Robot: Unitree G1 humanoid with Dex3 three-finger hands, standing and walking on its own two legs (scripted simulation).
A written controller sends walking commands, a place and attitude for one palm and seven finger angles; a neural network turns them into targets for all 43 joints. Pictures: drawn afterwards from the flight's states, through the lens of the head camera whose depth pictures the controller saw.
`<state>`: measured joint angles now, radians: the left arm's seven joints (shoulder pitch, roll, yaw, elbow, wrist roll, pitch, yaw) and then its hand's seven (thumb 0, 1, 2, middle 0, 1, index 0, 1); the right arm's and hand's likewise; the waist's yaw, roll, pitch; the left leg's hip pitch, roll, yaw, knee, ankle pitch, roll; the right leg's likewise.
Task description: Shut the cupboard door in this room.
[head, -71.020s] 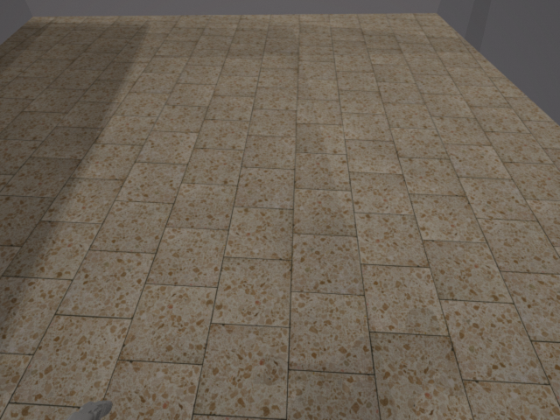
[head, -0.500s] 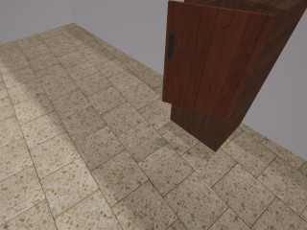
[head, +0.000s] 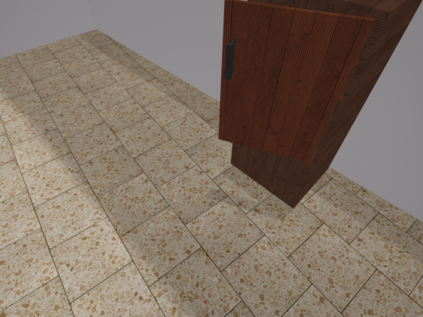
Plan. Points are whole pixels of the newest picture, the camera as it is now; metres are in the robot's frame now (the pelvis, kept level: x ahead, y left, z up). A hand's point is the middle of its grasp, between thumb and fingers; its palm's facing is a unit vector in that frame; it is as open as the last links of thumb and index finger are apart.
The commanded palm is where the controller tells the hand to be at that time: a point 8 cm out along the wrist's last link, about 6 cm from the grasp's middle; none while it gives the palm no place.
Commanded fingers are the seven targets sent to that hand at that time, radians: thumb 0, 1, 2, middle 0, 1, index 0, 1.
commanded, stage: look to check the result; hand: left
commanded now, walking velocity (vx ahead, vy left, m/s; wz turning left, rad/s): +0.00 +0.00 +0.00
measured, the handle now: (231, 59) +0.90 -0.03 +0.04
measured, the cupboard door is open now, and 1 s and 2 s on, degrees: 24 24 24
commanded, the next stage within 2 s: turn to face it in 0.32 s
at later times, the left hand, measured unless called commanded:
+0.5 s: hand out of the picture +0.05 +0.19 -0.17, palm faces +0.00 -0.96 -0.27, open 7.4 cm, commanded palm none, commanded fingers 0.00 0.90 0.90 -0.20 -0.30 -0.20 -0.30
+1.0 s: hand out of the picture +0.08 +0.17 -0.18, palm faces -0.13 -0.97 -0.22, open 7.4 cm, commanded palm none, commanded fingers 0.00 0.90 0.90 -0.20 -0.30 -0.20 -0.30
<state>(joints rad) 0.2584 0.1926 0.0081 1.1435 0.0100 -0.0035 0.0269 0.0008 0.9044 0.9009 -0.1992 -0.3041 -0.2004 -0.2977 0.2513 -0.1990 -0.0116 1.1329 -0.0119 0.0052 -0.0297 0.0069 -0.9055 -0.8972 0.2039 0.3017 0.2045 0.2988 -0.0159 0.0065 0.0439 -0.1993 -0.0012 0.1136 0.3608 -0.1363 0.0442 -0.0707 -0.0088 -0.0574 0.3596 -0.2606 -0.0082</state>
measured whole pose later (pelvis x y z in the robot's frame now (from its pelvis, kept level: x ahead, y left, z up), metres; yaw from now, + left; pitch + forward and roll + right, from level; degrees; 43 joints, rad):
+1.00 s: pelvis +0.01 -0.01 -0.01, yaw -10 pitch +0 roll +0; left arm 0.20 0.17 0.06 1.01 0.03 0.07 0.01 0.00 0.90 0.90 -0.20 -0.30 -0.20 -0.30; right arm 0.23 -0.18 -0.05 1.03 -0.03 0.03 -0.04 0.01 -0.90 -0.90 0.21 0.30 0.21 0.30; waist 0.00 0.01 0.10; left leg -0.28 0.10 0.26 0.57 -0.28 0.03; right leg -0.30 0.03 0.00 0.77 -0.47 -0.02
